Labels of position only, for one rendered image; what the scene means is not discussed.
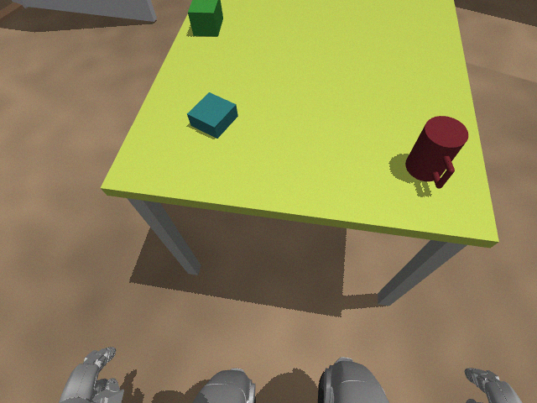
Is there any right robot hand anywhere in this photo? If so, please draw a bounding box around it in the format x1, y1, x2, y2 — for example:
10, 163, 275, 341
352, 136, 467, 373
465, 368, 523, 403

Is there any left robot hand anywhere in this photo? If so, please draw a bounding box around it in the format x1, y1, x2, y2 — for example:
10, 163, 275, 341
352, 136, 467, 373
59, 347, 124, 403

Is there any table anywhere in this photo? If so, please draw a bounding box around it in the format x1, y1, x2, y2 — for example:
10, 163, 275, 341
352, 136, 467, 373
101, 0, 499, 306

